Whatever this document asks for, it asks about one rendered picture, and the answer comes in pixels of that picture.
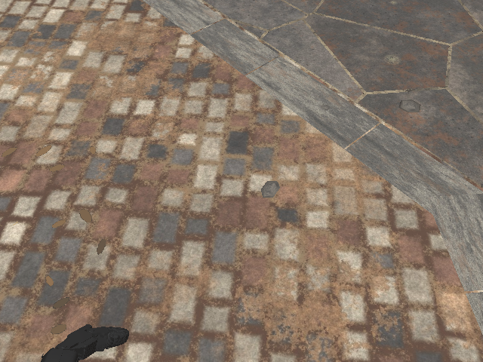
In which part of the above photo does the left robot hand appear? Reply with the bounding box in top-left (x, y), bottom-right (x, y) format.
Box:
top-left (41, 324), bottom-right (129, 362)

